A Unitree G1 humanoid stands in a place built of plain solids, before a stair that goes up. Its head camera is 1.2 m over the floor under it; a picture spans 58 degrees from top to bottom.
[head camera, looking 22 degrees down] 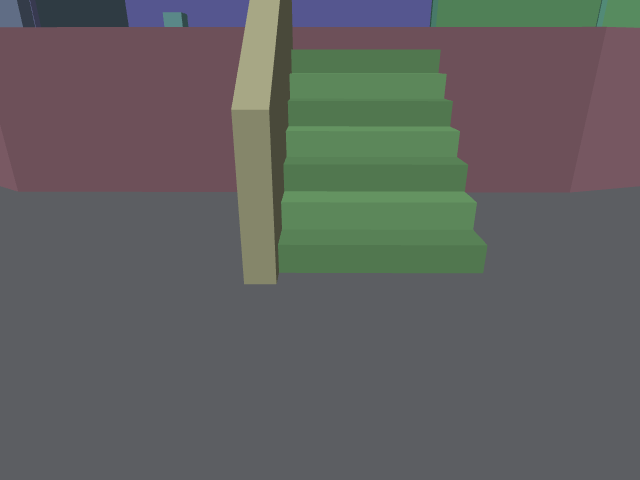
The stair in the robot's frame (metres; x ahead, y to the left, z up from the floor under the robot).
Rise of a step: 0.19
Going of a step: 0.26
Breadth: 1.27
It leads straight ahead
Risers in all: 8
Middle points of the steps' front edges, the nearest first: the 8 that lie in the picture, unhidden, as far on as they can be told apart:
2.42 -0.38 0.19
2.68 -0.38 0.38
2.95 -0.38 0.57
3.21 -0.38 0.76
3.48 -0.39 0.95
3.74 -0.39 1.14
4.00 -0.39 1.32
4.27 -0.39 1.51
